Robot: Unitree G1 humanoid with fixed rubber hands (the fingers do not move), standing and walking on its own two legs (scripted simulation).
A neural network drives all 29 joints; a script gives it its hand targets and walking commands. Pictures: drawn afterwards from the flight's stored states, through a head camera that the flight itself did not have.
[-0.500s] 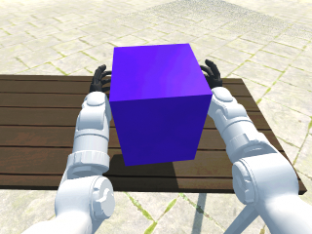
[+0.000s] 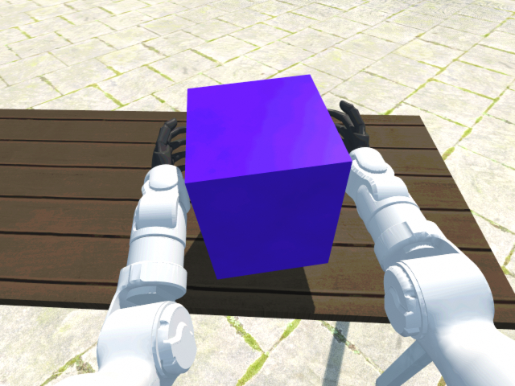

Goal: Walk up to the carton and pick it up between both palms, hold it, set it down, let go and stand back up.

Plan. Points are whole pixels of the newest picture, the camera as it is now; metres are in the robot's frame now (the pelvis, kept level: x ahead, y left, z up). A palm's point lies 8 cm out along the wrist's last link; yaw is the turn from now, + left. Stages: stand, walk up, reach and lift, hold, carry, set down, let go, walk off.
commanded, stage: set down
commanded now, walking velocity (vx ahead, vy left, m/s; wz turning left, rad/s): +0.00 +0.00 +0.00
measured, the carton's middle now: (261, 180) +0.44 +0.05 +0.10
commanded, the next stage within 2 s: none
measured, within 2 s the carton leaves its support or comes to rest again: rests again in 1.50 s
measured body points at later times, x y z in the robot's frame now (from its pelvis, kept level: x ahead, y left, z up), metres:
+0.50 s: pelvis +0.01 -0.01 +0.00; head +0.04 -0.03 +0.45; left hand +0.42 +0.20 +0.13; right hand +0.49 -0.09 +0.14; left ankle +0.00 +0.15 -0.74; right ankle -0.05 -0.09 -0.75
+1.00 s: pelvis +0.01 -0.01 +0.00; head +0.05 -0.03 +0.45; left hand +0.41 +0.20 +0.10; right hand +0.49 -0.09 +0.12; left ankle +0.00 +0.15 -0.74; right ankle -0.05 -0.09 -0.75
